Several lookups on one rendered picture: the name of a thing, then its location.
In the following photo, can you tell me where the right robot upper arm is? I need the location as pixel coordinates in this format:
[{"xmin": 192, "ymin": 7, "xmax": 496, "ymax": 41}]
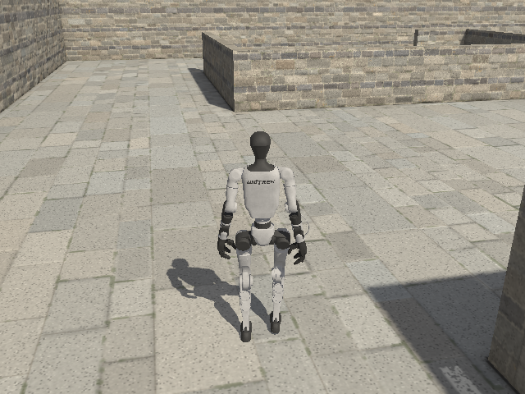
[{"xmin": 278, "ymin": 167, "xmax": 298, "ymax": 213}]

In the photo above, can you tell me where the robot right forearm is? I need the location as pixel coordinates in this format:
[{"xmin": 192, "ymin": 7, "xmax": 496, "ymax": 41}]
[{"xmin": 289, "ymin": 200, "xmax": 305, "ymax": 243}]

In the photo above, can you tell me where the robot left shin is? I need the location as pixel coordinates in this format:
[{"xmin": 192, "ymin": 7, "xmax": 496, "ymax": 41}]
[{"xmin": 239, "ymin": 275, "xmax": 251, "ymax": 331}]

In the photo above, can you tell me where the right robot hand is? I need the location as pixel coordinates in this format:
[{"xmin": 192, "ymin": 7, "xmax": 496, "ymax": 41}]
[{"xmin": 288, "ymin": 241, "xmax": 307, "ymax": 265}]

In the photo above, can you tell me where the right robot foot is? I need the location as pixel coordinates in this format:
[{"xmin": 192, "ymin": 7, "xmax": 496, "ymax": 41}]
[{"xmin": 270, "ymin": 311, "xmax": 281, "ymax": 333}]

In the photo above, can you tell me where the robot left forearm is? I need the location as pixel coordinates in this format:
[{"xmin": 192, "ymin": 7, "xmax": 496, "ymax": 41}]
[{"xmin": 218, "ymin": 201, "xmax": 233, "ymax": 240}]

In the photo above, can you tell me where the left robot hand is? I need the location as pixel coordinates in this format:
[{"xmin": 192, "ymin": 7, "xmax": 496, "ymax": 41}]
[{"xmin": 217, "ymin": 237, "xmax": 236, "ymax": 259}]

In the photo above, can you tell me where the left robot upper arm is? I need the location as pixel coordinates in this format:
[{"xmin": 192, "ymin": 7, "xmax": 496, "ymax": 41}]
[{"xmin": 225, "ymin": 167, "xmax": 244, "ymax": 213}]

